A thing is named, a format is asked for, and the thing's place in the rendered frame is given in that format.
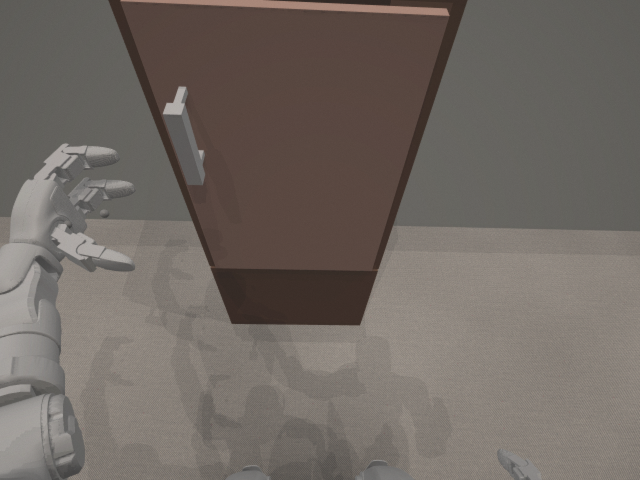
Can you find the robot left forearm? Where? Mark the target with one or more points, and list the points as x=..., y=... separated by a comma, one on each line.
x=30, y=324

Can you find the left robot hand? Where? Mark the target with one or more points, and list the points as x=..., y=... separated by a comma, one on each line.
x=41, y=207

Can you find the cupboard door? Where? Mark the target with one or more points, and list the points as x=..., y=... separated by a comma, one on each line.
x=305, y=112

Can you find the robot right shin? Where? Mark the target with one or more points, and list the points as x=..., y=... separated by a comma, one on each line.
x=377, y=463

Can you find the left robot upper arm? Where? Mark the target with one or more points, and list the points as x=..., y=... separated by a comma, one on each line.
x=40, y=439

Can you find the robot left shin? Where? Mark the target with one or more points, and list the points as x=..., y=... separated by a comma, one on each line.
x=252, y=467

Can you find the handle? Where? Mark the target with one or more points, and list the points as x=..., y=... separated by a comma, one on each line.
x=179, y=127

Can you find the robot shin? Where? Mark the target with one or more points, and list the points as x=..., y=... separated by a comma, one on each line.
x=252, y=467
x=377, y=463

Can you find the right robot hand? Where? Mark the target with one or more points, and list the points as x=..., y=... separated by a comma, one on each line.
x=518, y=468

